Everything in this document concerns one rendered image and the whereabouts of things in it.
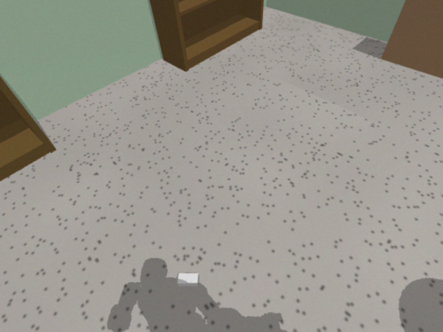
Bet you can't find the bookshelf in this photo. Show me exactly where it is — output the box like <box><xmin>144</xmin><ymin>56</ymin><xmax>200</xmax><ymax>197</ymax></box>
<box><xmin>0</xmin><ymin>76</ymin><xmax>56</xmax><ymax>181</ymax></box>
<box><xmin>150</xmin><ymin>0</ymin><xmax>264</xmax><ymax>72</ymax></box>

